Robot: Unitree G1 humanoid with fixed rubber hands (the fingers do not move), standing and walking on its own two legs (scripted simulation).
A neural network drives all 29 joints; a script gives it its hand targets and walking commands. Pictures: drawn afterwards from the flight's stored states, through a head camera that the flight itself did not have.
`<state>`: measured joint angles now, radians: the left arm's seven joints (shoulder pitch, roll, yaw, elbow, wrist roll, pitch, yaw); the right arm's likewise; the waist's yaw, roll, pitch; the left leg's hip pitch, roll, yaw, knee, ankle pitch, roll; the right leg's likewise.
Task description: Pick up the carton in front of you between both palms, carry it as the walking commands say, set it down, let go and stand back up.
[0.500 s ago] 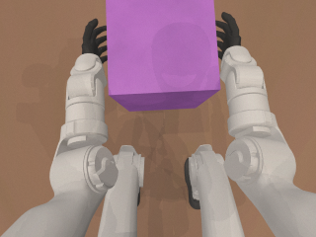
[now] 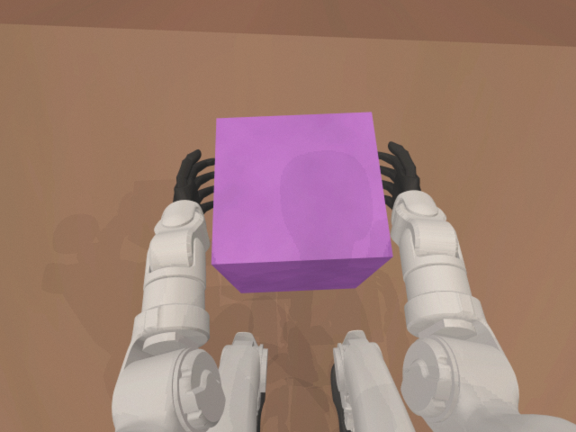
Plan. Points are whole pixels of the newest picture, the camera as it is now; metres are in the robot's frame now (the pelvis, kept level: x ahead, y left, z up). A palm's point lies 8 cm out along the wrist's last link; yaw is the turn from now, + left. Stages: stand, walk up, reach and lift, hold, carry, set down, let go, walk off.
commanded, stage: reach and lift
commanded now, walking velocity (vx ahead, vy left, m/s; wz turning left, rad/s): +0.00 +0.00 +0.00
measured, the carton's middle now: (296, 216) +0.44 +0.01 -0.10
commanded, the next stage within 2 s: hold in 1.76 s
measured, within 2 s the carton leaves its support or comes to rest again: neither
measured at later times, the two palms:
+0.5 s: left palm (145, 190) +0.38 +0.15 +0.12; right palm (465, 180) +0.39 -0.15 +0.12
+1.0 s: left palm (91, 180) +0.35 +0.15 +0.20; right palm (535, 170) +0.35 -0.15 +0.20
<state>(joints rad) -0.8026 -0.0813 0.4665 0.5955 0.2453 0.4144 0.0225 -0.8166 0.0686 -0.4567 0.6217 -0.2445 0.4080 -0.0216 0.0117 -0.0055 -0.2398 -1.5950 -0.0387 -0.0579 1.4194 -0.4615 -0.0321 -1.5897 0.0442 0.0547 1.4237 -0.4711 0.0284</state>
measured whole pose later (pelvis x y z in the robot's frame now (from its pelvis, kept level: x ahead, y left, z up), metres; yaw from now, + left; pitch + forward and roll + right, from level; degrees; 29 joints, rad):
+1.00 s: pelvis +0.05 +0.00 +0.18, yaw +0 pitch -4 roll +0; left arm -0.33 -0.17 0.32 0.39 0.31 0.61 -0.03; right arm -0.33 0.17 -0.33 0.40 -0.31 0.61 0.02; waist 0.00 0.00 0.01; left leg -0.18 -0.01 -0.06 0.46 -0.21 -0.01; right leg -0.18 0.01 0.07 0.47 -0.22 0.01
